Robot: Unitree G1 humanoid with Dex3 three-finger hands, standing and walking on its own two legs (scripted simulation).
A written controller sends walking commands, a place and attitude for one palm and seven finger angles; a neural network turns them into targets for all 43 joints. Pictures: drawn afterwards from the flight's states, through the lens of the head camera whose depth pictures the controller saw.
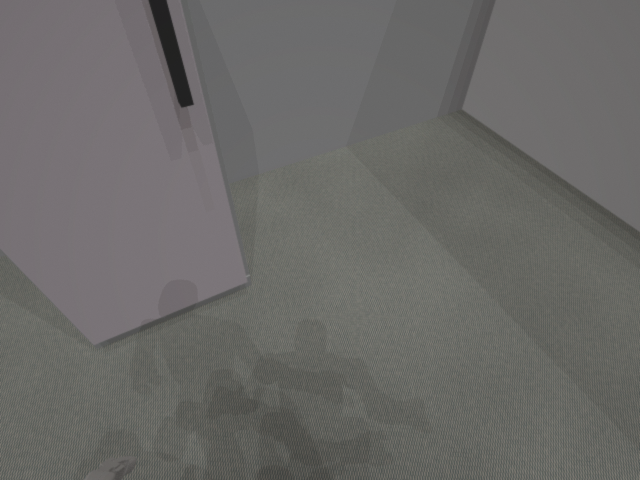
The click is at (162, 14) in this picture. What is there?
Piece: fridge door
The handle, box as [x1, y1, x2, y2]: [149, 0, 193, 106]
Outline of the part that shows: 149,0 178,101 181,106 193,104 166,1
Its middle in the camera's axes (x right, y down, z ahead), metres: -0.29 -0.42 +0.65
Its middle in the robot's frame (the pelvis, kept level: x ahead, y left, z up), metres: +0.79 +0.33 +0.26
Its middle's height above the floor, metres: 1.03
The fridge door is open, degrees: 0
